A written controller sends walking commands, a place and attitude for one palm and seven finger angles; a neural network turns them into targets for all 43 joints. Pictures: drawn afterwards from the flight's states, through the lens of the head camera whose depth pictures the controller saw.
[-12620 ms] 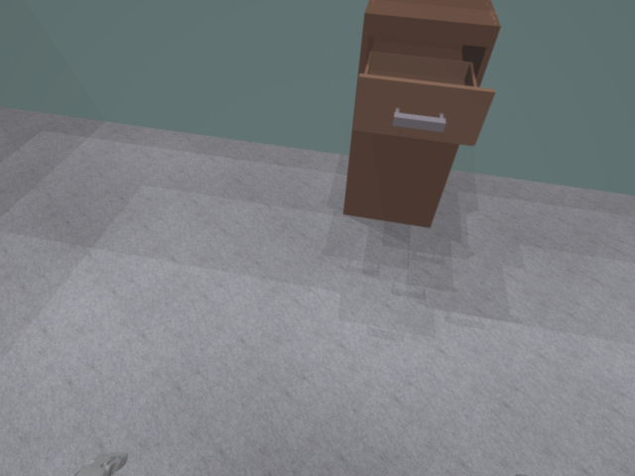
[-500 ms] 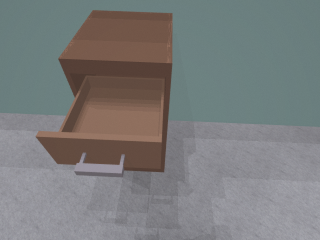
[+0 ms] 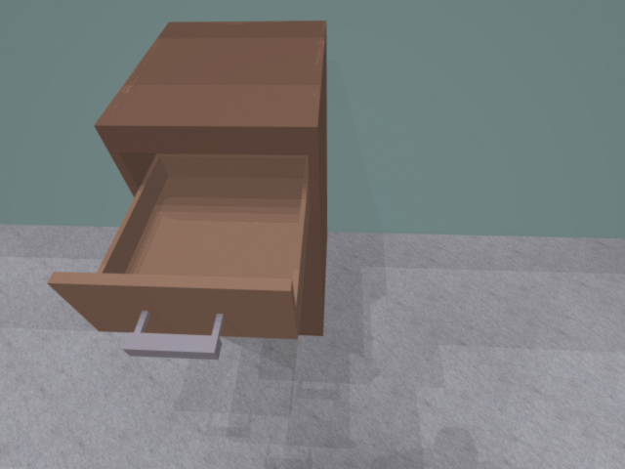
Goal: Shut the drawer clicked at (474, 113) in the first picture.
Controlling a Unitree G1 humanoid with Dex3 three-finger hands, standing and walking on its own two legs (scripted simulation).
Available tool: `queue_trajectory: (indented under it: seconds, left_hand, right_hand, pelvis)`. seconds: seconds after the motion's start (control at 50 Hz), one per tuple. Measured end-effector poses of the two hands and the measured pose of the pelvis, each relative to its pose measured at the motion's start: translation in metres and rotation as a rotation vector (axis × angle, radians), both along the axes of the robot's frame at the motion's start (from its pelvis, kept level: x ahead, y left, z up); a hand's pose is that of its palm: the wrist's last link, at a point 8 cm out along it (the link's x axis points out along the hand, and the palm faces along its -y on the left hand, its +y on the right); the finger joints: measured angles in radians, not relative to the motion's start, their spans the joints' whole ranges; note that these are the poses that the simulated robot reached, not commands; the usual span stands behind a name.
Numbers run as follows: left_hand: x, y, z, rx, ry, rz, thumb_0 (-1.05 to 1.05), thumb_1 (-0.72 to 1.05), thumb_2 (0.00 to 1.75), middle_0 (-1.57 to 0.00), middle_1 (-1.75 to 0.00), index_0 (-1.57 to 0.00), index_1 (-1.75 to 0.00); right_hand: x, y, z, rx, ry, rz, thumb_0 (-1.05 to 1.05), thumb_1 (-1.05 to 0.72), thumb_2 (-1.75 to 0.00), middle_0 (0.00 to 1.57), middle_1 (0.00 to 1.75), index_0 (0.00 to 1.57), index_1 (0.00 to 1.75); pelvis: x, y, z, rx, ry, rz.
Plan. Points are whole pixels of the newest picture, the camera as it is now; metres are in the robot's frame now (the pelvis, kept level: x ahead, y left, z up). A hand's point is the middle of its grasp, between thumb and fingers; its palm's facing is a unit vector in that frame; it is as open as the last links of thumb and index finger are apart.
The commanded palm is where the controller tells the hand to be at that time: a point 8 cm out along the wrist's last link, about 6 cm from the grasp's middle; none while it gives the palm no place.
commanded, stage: come to a stop and stand still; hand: left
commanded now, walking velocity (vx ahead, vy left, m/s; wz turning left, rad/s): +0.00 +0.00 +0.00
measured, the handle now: (177, 332) +0.31 +0.23 -0.06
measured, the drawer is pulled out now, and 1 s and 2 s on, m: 0.29 0.29 0.29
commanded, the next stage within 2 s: look again from close up in 0.46 s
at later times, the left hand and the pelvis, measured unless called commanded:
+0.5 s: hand out of the picture -0.03 +0.15 -0.17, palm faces +0.04 -0.98 -0.18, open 7.3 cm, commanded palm none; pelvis -0.02 -0.01 +0.01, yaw +0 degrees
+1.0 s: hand out of the picture -0.04 +0.21 -0.17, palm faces +0.05 -0.98 -0.19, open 7.3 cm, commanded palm none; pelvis -0.04 +0.04 +0.00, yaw +0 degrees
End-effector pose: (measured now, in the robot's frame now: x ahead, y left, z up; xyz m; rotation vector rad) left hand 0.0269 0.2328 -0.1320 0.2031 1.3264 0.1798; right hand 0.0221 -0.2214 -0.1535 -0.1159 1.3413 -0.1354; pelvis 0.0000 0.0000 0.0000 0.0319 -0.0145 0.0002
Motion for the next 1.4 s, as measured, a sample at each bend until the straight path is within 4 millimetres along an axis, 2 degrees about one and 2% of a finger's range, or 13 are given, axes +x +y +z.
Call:
queue_trajectory:
  seconds: [0.1,0.2,0.44,0.56,0.68,0.8,0.9,1.02,1.12,1.24,1.4]
  left_hand:
    - [0.005,-0.009,0.001,-0.009,-0.04,-0.003,0.0,0.93,0.9,-0.2,-0.3,-0.2,-0.3]
    - [-0.002,-0.015,0.002,-0.017,-0.047,-0.003,0.0,0.94,0.9,-0.2,-0.3,-0.2,-0.3]
    - [-0.054,-0.028,-0.003,-0.059,0.06,0.034,0.0,0.93,0.9,-0.2,-0.3,-0.2,-0.3]
    - [-0.075,-0.036,-0.007,-0.095,0.111,0.053,0.0,0.92,0.9,-0.2,-0.3,-0.2,-0.3]
    - [-0.085,-0.029,-0.013,-0.1,0.11,0.033,0.0,0.91,0.9,-0.2,-0.3,-0.2,-0.3]
    - [-0.073,-0.006,-0.017,-0.097,0.034,0.028,0.0,0.91,0.9,-0.2,-0.3,-0.2,-0.3]
    - [-0.07,0.017,-0.015,-0.076,-0.01,0.03,0.01,0.92,0.9,-0.2,-0.3,-0.2,-0.3]
    - [-0.08,0.032,-0.011,-0.064,0.006,0.035,0.01,0.92,0.9,-0.2,-0.3,-0.2,-0.3]
    - [-0.093,0.033,-0.01,-0.069,0.05,0.044,0.0,0.92,0.9,-0.2,-0.3,-0.2,-0.3]
    - [-0.105,0.024,-0.011,-0.09,0.103,0.052,0.0,0.92,0.9,-0.2,-0.3,-0.2,-0.3]
    - [-0.101,0.003,-0.015,-0.118,0.135,0.076,0.0,0.91,0.9,-0.2,-0.3,-0.2,-0.3]
  right_hand:
    - [-0.013,-0.006,0.004,0.001,0.013,0.007,0.01,-0.92,-0.9,0.2,0.3,0.2,0.29]
    - [-0.03,-0.007,0.006,0.009,0.035,0.005,0.01,-0.92,-0.9,0.2,0.3,0.2,0.29]
    - [-0.082,0.004,0.009,0.035,0.143,-0.012,0.0,-0.91,-0.9,0.2,0.3,0.2,0.29]
    - [-0.096,0.012,0.013,0.035,0.177,-0.024,0.0,-0.91,-0.9,0.2,0.3,0.2,0.29]
    - [-0.084,0.018,0.008,0.009,0.093,-0.044,0.01,-0.91,-0.9,0.2,0.3,0.2,0.29]
    - [-0.067,0.036,0.009,0.005,-0.009,-0.027,0.0,-0.91,-0.9,0.2,0.3,0.2,0.29]
    - [-0.071,0.047,0.011,-0.001,-0.016,-0.011,0.01,-0.92,-0.9,0.2,0.3,0.2,0.29]
    - [-0.081,0.058,0.011,0.007,0.008,-0.007,0.01,-0.92,-0.9,0.2,0.3,0.2,0.29]
    - [-0.087,0.063,0.01,0.014,0.037,-0.006,0.01,-0.91,-0.9,0.2,0.3,0.2,0.29]
    - [-0.088,0.062,0.01,0.015,0.065,-0.01,0.01,-0.91,-0.9,0.2,0.3,0.2,0.29]
    - [-0.073,0.048,0.006,0.004,0.09,-0.022,0.01,-0.91,-0.9,0.2,0.3,0.2,0.29]
  pelvis:
    - [-0.005,-0.008,0.002,-0.004,-0.009,-0.003]
    - [-0.011,-0.014,0.004,-0.009,-0.017,-0.003]
    - [-0.02,-0.016,0.007,-0.019,-0.013,0.0]
    - [-0.02,-0.012,0.007,-0.021,-0.009,-0.002]
    - [-0.03,0.004,0.002,-0.039,-0.022,0.001]
    - [-0.035,0.021,0.0,-0.037,-0.037,0.003]
    - [-0.04,0.034,0.001,-0.033,-0.033,0.005]
    - [-0.044,0.045,0.002,-0.028,-0.029,0.005]
    - [-0.044,0.049,0.003,-0.025,-0.026,0.005]
    - [-0.038,0.048,0.003,-0.025,-0.023,0.002]
    - [-0.014,0.038,0.0,-0.025,-0.013,0.001]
